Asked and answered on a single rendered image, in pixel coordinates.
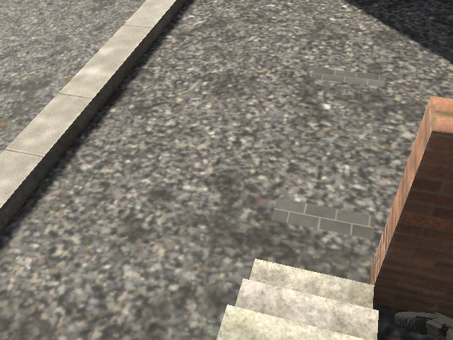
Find stairs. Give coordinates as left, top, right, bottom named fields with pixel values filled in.
left=217, top=259, right=379, bottom=340

